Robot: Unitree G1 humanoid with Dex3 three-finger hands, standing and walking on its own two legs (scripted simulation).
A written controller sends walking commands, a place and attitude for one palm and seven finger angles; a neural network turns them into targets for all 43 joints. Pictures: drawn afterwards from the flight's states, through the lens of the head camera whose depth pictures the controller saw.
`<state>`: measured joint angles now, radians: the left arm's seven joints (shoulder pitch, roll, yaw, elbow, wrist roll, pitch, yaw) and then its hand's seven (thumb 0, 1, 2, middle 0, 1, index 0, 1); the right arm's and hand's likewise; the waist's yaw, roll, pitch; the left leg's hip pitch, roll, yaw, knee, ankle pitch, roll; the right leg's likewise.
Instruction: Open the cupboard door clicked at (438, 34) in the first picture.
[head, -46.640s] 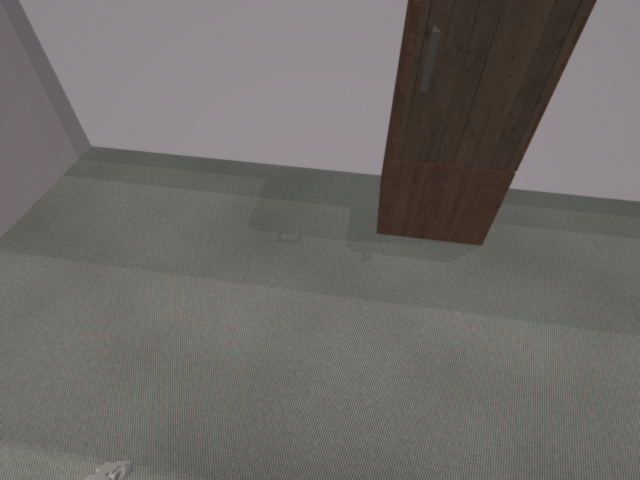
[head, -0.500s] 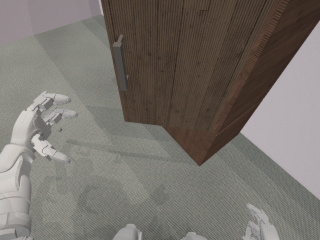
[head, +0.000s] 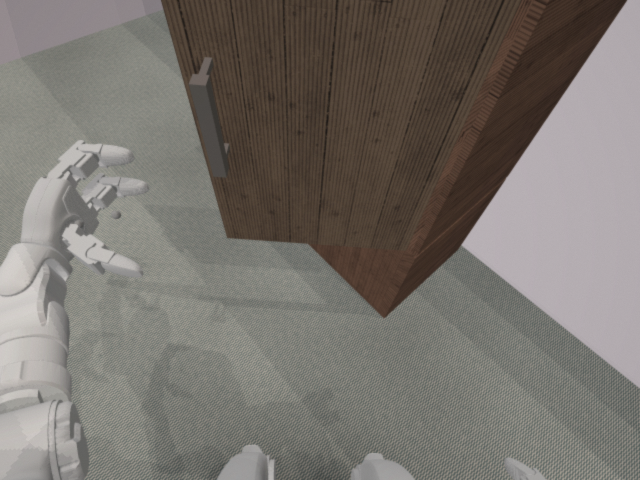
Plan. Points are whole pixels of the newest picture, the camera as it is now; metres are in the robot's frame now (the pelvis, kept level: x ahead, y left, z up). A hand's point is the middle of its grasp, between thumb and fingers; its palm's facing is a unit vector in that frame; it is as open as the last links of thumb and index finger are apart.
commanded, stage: move the hooked fingers beside the handle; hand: left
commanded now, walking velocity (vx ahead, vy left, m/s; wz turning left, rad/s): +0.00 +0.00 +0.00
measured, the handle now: (214, 121) +0.59 +0.16 +0.07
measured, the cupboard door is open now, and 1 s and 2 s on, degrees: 45 45 45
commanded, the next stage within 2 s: slide the fingers in behind the handle in 1.98 s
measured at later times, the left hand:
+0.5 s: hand (145, 160) +0.50 +0.23 +0.08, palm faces -0.07 -1.00 +0.00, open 14.0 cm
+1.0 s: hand (171, 135) +0.56 +0.22 +0.07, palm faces -0.07 -1.00 -0.01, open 14.0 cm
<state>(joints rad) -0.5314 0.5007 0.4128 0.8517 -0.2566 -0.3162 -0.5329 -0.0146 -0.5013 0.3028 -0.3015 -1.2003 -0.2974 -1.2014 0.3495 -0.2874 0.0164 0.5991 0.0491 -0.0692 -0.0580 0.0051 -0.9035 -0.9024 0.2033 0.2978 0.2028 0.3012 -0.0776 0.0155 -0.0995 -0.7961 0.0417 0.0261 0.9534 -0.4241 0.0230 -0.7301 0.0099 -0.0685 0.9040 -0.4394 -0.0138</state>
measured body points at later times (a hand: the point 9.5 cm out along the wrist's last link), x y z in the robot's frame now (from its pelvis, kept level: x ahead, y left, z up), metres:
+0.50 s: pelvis +0.00 +0.01 -0.01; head +0.13 +0.03 +0.42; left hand +0.50 +0.29 +0.08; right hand -0.01 -0.27 -0.11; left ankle +0.02 +0.10 -0.68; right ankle +0.00 -0.12 -0.68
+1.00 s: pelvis +0.01 +0.01 -0.02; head +0.17 +0.03 +0.40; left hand +0.56 +0.27 +0.07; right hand -0.04 -0.25 -0.11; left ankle +0.02 +0.10 -0.68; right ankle +0.00 -0.12 -0.68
